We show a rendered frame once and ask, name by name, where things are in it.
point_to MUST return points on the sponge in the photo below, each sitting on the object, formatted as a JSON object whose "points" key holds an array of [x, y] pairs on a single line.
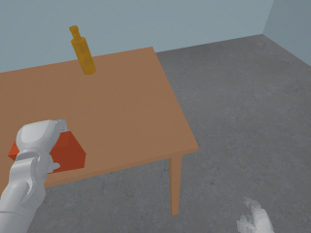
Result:
{"points": [[67, 152]]}

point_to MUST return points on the left robot forearm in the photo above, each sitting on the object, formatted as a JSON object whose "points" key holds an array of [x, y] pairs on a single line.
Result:
{"points": [[25, 191]]}

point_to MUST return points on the robot right hand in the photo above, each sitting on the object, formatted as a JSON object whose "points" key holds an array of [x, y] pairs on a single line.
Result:
{"points": [[258, 220]]}

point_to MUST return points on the table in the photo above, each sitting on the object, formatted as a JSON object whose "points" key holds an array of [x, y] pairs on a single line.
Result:
{"points": [[124, 115]]}

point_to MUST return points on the robot left hand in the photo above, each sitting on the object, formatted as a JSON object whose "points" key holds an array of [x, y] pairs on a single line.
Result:
{"points": [[41, 135]]}

